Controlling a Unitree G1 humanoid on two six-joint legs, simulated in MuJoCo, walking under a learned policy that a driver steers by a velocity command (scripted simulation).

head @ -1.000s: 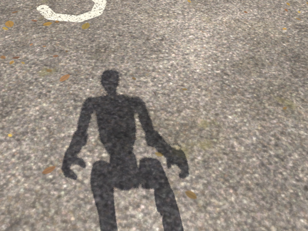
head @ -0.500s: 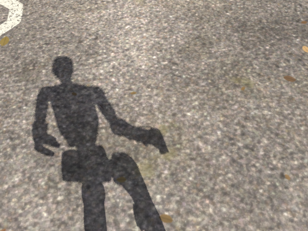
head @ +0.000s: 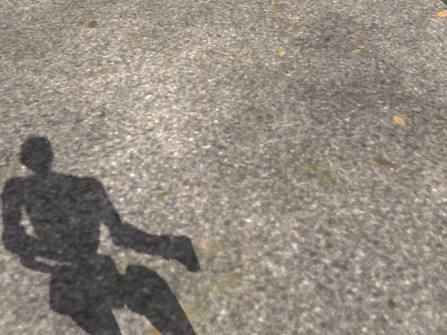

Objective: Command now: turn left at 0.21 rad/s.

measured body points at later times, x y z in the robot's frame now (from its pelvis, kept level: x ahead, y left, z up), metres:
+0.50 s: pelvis -0.01 +0.05 +0.00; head +0.03 +0.09 +0.44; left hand +0.07 +0.37 -0.12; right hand +0.21 -0.18 -0.08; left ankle -0.01 +0.13 -0.73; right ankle -0.01 -0.11 -0.65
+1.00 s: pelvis +0.09 +0.04 +0.00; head +0.10 +0.03 +0.45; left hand +0.15 +0.35 -0.08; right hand +0.27 -0.19 -0.11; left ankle -0.01 +0.13 -0.73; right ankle +0.13 -0.05 -0.74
